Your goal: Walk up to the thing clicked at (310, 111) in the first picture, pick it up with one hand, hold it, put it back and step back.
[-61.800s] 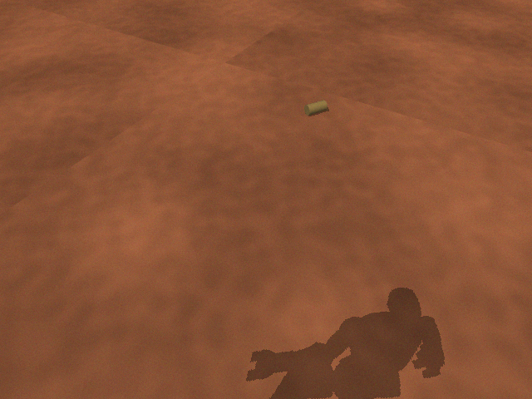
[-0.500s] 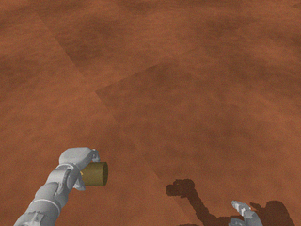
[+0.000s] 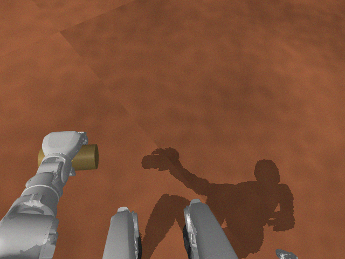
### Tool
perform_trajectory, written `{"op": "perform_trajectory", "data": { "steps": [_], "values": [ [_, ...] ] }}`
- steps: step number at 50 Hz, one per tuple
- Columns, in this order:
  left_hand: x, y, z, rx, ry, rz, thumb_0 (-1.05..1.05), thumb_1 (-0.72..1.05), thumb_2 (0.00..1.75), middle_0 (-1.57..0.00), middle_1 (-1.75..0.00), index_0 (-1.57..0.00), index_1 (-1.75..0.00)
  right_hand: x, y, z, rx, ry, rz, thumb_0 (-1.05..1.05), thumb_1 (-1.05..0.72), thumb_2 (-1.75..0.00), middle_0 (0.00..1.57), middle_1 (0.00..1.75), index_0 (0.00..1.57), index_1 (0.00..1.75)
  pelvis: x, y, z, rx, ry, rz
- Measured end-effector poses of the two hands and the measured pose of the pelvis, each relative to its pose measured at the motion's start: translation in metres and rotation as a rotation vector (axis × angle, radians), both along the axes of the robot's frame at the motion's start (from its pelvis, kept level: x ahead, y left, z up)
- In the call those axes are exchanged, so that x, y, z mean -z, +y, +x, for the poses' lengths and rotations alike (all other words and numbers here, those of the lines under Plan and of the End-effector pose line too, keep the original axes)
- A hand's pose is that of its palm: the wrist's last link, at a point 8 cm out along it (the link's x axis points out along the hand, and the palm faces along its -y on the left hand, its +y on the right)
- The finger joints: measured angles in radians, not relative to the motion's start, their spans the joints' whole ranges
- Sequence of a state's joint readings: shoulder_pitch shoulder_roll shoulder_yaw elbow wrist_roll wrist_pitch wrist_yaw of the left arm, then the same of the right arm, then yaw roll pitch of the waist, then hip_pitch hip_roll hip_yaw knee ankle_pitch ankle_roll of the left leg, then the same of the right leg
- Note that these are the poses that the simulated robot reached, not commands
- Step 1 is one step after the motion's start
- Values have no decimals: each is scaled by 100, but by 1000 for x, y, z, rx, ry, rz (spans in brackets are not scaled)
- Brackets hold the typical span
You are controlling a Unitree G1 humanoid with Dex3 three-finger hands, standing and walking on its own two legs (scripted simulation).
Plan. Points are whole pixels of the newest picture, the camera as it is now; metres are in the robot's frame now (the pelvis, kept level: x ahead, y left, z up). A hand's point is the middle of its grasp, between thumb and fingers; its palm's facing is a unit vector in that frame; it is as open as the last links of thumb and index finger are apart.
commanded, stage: crouch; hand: left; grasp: from above
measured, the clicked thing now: (70, 158) +0.41 +0.25 -0.15
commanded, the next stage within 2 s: lower in 1.30 s
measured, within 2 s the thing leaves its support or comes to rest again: neither
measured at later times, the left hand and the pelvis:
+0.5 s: hand (85, 163) +0.44 +0.26 -0.33, palm faces -0.46 +0.01 -0.89, open 9.9 cm; pelvis -0.02 +0.00 -0.17, yaw -2 degrees
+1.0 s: hand (90, 163) +0.47 +0.26 -0.41, palm faces -0.49 +0.00 -0.87, open 9.9 cm; pelvis -0.02 +0.00 -0.24, yaw -5 degrees
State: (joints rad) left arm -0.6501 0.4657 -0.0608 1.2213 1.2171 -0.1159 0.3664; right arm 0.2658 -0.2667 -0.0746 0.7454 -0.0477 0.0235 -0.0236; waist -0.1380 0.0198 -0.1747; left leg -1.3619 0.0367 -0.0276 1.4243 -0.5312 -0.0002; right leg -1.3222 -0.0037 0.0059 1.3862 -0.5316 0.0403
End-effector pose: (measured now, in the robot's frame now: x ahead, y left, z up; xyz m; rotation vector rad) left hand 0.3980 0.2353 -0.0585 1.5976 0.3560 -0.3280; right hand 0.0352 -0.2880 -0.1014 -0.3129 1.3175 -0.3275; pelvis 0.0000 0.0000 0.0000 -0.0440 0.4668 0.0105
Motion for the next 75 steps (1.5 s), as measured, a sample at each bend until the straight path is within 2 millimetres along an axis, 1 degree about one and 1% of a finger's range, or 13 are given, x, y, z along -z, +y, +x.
{"op": "perform_trajectory", "data": {
  "steps": [5, 10, 15, 19, 23, 27, 30, 34, 47, 54, 62, 75],
  "values": [
    [50, 3, 15, -6, 19, -8, 0, 6, 40, -70, -50, -72, -48, 42, 10, -23, 24, 52, 7, 0, -90, -90, 20, 30, 21, 30, 42, 3, -7, 3, 70, -10],
    [99, 7, 24, 2, 51, -19, 0, 5, 41, -70, -50, -72, -48, 82, 20, -30, 11, 79, 32, 0, -90, -90, 20, 30, 21, 30, 79, 5, -12, 2, 126, -21],
    [144, 12, 31, 13, 69, -33, 0, 5, 41, -71, -49, -73, -47, 118, 24, -25, -34, 93, 56, 0, -90, -90, 21, 30, 21, 30, 114, 5, -14, 0, 172, -33],
    [175, 16, 38, 17, 60, -42, 0, 5, 40, -72, -48, -74, -46, 141, 23, -16, -76, 99, 62, 0, -90, -90, 21, 30, 21, 30, 139, 3, -15, 0, 194, -41],
    [201, 19, 46, 7, 47, -47, 0, 5, 40, -72, -48, -74, -46, 159, 20, -7, -111, 100, 62, 0, -91, -90, 21, 30, 21, 30, 159, 1, -15, 2, 205, -49],
    [221, 21, 55, -2, 40, -46, 0, 4, 41, -73, -47, -75, -45, 173, 16, -2, -130, 103, 55, 0, -91, -90, 20, 30, 21, 30, 175, 1, -16, 7, 209, -56],
    [234, 21, 61, -6, 40, -45, 0, 3, 41, -73, -47, -75, -45, 180, 13, -2, -135, 109, 50, 0, -92, -91, 20, 30, 21, 30, 185, 0, -16, 12, 210, -60],
    [248, 22, 67, -14, 46, -49, 0, 3, 42, -73, -47, -76, -45, 188, 11, -8, -129, 129, 47, 0, -92, -91, 20, 30, 21, 30, 197, 1, -16, 19, 210, -64],
    [289, 25, 78, -7, 76, -55, 0, 3, 42, -73, -47, -75, -45, 212, 14, -47, -89, 240, 69, 0, -92, -91, 20, 30, 21, 30, 230, 1, -20, 31, 199, -73],
    [307, 26, 83, 1, 73, -58, 0, 3, 41, -74, -47, -76, -45, 224, 15, -59, -90, 272, 73, 0, -92, -91, 20, 30, 21, 30, 246, 0, -23, 39, 183, -80],
    [322, 25, 89, 3, 64, -55, 0, 4, 40, -74, -46, -76, -44, 237, 16, -63, -106, 280, 70, 0, -92, -91, 20, 30, 21, 30, 262, 0, -25, 47, 171, -86],
    [342, 25, 96, -5, 66, -49, 0, 6, 36, -76, -42, -78, -40, 250, 18, -56, -129, 275, 66, 0, -92, -91, 20, 30, 21, 30, 276, 0, -25, 58, 157, -98]
  ]
}}
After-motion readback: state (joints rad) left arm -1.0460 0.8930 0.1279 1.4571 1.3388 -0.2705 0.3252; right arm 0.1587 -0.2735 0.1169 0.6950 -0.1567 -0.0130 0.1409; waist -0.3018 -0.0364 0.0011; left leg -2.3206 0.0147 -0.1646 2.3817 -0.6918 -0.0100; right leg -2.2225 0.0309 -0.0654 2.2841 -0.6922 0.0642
